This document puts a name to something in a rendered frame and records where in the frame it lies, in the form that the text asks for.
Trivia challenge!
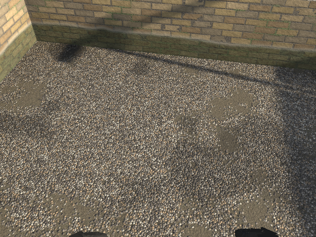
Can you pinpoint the robot right hand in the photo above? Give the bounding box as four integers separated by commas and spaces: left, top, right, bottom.
235, 227, 278, 237

